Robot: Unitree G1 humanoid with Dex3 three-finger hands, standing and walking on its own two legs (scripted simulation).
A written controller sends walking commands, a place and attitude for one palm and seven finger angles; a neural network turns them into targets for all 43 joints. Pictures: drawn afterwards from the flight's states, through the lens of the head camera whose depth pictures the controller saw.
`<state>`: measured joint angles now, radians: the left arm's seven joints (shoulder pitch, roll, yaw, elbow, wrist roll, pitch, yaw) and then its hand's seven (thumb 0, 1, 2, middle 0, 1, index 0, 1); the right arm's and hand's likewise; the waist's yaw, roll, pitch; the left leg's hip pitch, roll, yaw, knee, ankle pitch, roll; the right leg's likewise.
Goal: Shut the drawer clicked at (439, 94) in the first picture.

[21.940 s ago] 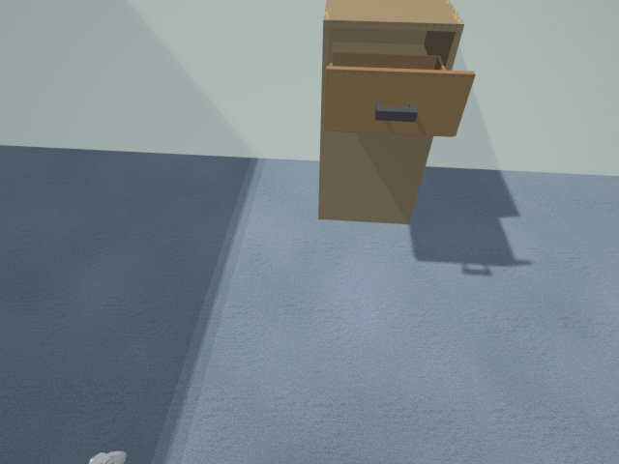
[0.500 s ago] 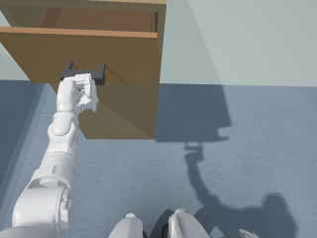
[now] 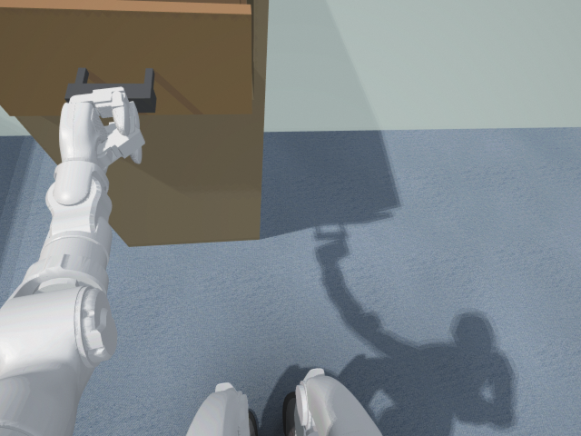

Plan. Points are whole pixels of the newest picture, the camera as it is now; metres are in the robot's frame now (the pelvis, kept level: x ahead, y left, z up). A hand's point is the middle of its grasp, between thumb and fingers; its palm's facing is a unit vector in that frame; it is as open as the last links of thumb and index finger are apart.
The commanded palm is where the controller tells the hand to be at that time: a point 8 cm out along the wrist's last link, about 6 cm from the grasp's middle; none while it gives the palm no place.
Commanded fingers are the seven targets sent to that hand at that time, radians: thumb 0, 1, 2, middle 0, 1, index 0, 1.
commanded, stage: push the drawer shut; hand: left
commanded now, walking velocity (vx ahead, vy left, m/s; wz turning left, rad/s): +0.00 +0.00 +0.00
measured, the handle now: (114, 86) +0.59 +0.20 +0.06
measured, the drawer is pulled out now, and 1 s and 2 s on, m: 0.04 0.00 0.00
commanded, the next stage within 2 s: pull the fist back off the drawer in 0.88 s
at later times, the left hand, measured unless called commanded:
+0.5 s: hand (138, 109) +0.55 +0.17 +0.06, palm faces +0.03 -1.00 -0.02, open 2.7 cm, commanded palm +0.55 +0.20 +0.06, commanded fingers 0.00 0.90 0.90 -1.40 -1.60 -1.40 -1.60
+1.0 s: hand (131, 103) +0.55 +0.17 +0.06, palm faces +0.03 -1.00 -0.04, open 3.1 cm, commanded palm +0.59 +0.19 +0.06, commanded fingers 0.00 0.90 0.90 -1.40 -1.60 -1.40 -1.60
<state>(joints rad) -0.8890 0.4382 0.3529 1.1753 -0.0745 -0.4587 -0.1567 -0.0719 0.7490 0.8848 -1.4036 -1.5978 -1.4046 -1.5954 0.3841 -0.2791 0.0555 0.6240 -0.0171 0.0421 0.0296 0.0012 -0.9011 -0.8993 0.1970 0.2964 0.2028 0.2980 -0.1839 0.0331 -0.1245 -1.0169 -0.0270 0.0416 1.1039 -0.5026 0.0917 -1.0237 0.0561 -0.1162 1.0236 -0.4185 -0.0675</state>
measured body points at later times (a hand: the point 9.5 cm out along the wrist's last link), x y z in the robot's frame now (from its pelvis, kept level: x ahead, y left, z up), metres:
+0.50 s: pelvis +0.00 +0.00 -0.01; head +0.16 +0.03 +0.41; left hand +0.54 +0.22 +0.06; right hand -0.03 -0.26 -0.11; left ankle +0.00 +0.06 -0.66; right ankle +0.03 -0.08 -0.66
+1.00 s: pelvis -0.03 +0.01 -0.02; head +0.14 +0.05 +0.39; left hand +0.55 +0.23 +0.07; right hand -0.07 -0.26 -0.11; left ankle +0.00 +0.06 -0.66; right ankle +0.03 -0.08 -0.66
